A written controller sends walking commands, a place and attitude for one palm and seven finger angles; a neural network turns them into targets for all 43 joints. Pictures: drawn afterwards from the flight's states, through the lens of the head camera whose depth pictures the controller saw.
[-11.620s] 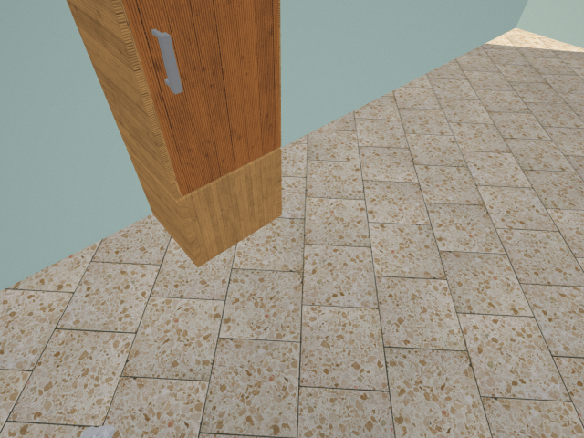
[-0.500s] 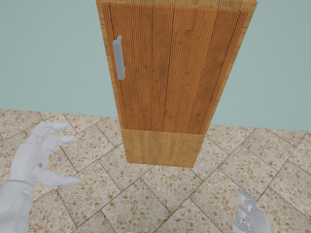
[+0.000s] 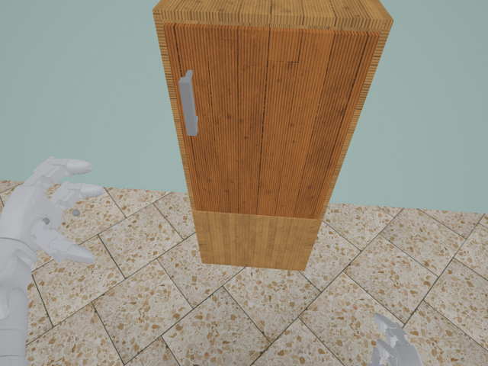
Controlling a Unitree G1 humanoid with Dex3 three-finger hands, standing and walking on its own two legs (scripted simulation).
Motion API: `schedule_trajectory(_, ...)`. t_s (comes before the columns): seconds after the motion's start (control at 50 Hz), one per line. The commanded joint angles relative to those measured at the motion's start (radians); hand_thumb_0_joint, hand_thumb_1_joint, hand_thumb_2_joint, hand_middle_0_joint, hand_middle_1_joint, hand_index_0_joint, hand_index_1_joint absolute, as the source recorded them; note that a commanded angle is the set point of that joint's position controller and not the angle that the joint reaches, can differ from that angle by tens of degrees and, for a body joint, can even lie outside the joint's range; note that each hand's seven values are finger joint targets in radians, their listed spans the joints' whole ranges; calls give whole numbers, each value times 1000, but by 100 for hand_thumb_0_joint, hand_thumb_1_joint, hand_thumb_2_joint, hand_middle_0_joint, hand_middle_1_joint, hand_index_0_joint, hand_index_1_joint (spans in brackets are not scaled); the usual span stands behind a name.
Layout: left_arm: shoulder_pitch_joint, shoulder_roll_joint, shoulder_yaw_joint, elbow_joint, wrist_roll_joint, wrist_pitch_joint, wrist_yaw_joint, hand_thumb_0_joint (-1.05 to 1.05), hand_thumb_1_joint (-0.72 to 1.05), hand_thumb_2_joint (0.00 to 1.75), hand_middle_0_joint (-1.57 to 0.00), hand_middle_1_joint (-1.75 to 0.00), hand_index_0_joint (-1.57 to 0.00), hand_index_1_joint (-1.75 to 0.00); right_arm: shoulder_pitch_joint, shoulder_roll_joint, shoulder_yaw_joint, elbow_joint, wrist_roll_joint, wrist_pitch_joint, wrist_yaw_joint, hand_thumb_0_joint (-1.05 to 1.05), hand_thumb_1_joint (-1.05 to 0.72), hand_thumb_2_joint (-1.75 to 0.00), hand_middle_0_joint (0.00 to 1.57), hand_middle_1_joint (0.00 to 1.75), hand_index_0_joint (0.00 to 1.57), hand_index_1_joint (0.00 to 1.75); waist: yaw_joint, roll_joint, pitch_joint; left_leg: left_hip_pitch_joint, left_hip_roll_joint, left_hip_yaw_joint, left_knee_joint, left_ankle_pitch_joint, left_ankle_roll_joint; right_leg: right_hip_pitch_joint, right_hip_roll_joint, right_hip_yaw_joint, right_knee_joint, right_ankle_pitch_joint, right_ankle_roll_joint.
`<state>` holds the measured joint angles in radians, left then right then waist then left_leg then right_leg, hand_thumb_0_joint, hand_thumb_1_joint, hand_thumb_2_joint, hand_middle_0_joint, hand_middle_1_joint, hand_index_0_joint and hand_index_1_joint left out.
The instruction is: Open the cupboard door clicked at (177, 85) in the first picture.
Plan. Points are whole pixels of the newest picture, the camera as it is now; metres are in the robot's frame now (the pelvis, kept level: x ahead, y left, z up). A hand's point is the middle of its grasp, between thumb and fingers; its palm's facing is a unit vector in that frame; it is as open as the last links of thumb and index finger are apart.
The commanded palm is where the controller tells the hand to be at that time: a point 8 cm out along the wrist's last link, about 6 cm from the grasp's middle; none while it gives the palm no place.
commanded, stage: raise the hand with hooked fingers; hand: left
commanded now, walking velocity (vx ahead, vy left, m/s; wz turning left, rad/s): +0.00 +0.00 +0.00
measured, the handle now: (190, 103) +0.62 +0.17 +0.11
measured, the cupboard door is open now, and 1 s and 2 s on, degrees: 0 0 0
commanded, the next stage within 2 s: move the hooked fingers beside the handle in 0.42 s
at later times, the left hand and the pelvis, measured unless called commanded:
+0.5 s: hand (89, 216) +0.29 +0.26 +0.12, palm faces +0.02 -1.00 -0.01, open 14.0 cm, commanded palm +0.26 +0.31 +0.12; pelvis +0.00 -0.01 +0.00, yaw -1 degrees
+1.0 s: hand (113, 178) +0.37 +0.25 +0.12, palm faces +0.01 -1.00 +0.01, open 14.0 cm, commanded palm +0.35 +0.30 +0.12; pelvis +0.00 -0.01 +0.00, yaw -1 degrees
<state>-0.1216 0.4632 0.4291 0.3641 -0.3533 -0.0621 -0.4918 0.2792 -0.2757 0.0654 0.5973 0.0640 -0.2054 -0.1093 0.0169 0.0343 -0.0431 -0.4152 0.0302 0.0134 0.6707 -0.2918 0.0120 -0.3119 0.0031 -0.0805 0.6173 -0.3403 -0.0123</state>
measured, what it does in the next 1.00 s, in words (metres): stands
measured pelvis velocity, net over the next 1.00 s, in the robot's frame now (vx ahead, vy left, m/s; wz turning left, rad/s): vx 0.00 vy -0.01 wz -0.02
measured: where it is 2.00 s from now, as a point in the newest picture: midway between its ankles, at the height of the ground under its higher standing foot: outside the picture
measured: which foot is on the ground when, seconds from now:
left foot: down 0.00-1.00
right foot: down 0.00-1.00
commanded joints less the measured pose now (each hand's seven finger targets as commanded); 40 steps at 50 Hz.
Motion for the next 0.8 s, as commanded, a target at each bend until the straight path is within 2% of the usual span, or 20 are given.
schedule_trajectory(0.0,-198,236,85,-164,-37,-47,-18,0,-50,30,-30,-120,-30,-120,-89,-137,-63,-166,5,-58,-5,0,-90,-90,20,30,20,30,9,20,-164,153,-32,-38,-100,134,19,-40,21,41,-101,181,-9)
schedule_trajectory(0.06,-235,256,96,-211,-38,-61,-8,0,-50,30,-30,-120,-30,-120,-89,-136,-66,-172,4,-58,0,0,-90,-90,20,30,20,30,11,35,-168,152,-34,-33,-92,137,20,-35,23,50,-98,177,-10)
schedule_trajectory(0.12,-247,272,112,-258,-20,-82,15,0,-50,30,-30,-120,-30,-120,-83,-132,-68,-172,1,-61,1,0,-90,-90,20,30,20,30,11,81,-214,184,-33,-35,-97,157,20,-29,23,44,-90,194,-11)
schedule_trajectory(0.18,-242,276,124,-256,-28,-90,23,0,-50,30,-30,-120,-30,-120,-86,-131,-67,-171,-1,-60,-1,0,-90,-90,20,30,20,30,8,38,-195,166,-31,-28,-93,151,22,-22,23,55,-95,202,-5)
schedule_trajectory(0.22,-245,250,100,-233,-25,-87,20,0,-50,30,-30,-120,-30,-120,-84,-130,-65,-163,3,-59,-5,0,-90,-90,20,30,20,30,2,53,-173,163,-31,-28,-96,134,20,-39,21,52,-98,187,-5)
schedule_trajectory(0.24,-255,247,93,-236,-22,-87,19,0,-50,30,-30,-120,-30,-120,-87,-129,-65,-163,5,-59,-7,0,-90,-90,20,30,20,30,1,90,-175,169,-33,-28,-98,125,19,-44,21,52,-100,174,-6)
schedule_trajectory(0.28,-253,258,103,-223,-25,-78,17,0,-50,30,-30,-120,-30,-120,-87,-130,-64,-164,3,-59,-9,0,-90,-90,20,30,20,30,4,40,-179,162,-32,-27,-93,137,22,-29,19,59,-101,194,-3)
schedule_trajectory(0.34,-250,241,82,-219,-22,-73,11,0,-50,30,-30,-120,-30,-120,-89,-128,-63,-164,6,-58,-12,0,-90,-90,20,30,20,30,-1,60,-172,165,-33,-27,-96,117,21,-44,18,58,-106,170,-2)
schedule_trajectory(0.36,-254,241,87,-222,-32,-75,8,0,-50,30,-30,-120,-30,-120,-91,-127,-62,-166,5,-59,-12,0,-90,-90,20,30,20,30,1,34,-168,160,-33,-26,-89,126,23,-35,19,67,-109,181,0)
schedule_trajectory(0.46,-255,244,90,-212,-36,-75,3,0,-50,30,-30,-120,-30,-120,-90,-128,-62,-164,5,-58,-10,0,-90,-90,20,30,20,30,6,14,-186,159,-35,-25,-80,161,23,-19,18,66,-95,232,2)
schedule_trajectory(0.5,-262,250,90,-214,-26,-73,7,0,-50,30,-30,-120,-30,-120,-92,-126,-61,-166,6,-57,-10,0,-90,-90,20,30,20,30,7,46,-190,163,-34,-26,-87,149,21,-30,17,60,-94,216,0)
schedule_trajectory(0.52,-316,229,60,-216,-21,-77,10,0,-50,30,-30,-120,-30,-120,-94,-126,-59,-162,7,-58,-12,0,-90,-90,20,30,20,30,-7,48,-183,170,-35,-28,-89,140,21,-46,18,57,-95,206,0)
schedule_trajectory(0.56,-371,209,32,-215,-21,-84,20,0,-50,30,-30,-120,-30,-120,-95,-126,-60,-156,7,-59,-16,0,-90,-90,20,30,20,30,-16,35,-170,171,-34,-30,-85,124,23,-60,21,61,-100,183,-1)
schedule_trajectory(0.62,-463,227,26,-119,0,-79,33,0,-50,30,-30,-120,-30,-120,-80,-133,-58,-133,8,-50,-23,0,-90,-90,20,30,20,30,-34,10,-156,150,-34,-36,-88,75,22,-87,15,66,-110,129,2)
schedule_trajectory(0.64,-478,244,36,-98,10,-81,37,0,-50,30,-30,-120,-30,-120,-77,-134,-60,-129,8,-46,-24,0,-90,-90,20,30,20,30,-31,30,-166,152,-34,-37,-89,74,21,-87,13,66,-108,124,0)
schedule_trajectory(0.68,-520,260,36,-63,17,-82,42,0,-50,30,-30,-120,-30,-120,-76,-134,-57,-125,7,-39,-24,0,-90,-90,20,30,20,30,-29,22,-190,144,-35,-33,-78,86,23,-68,9,80,-105,138,0)
schedule_trajectory(0.72,-573,246,12,-51,31,-96,46,0,-50,30,-30,-120,-30,-120,-74,-132,-56,-123,6,-32,-21,0,-90,-90,20,30,20,30,-31,59,-215,160,-36,-34,-76,110,21,-65,9,72,-92,168,-4)
schedule_trajectory(0.74,-566,255,23,-33,34,-100,49,0,-50,30,-30,-120,-30,-120,-67,-132,-59,-123,4,-28,-18,0,-90,-90,20,30,20,30,-26,65,-235,168,-36,-33,-72,124,22,-61,10,71,-87,187,-5)
schedule_trajectory(0.76,-565,288,54,-11,30,-105,51,0,-50,30,-30,-120,-30,-120,-55,-137,-59,-122,1,-24,-16,0,-90,-90,20,30,20,30,-17,23,-255,151,-37,-35,-65,140,22,-29,14,72,-80,205,-6)
schedule_trajectory(0.78,-559,294,58,20,34,-107,50,0,-50,30,-30,-120,-30,-120,-57,-139,-61,-122,2,-17,-14,0,-90,-90,20,30,20,30,-19,17,-250,143,-33,-31,-65,147,22,-34,12,73,-76,222,-4)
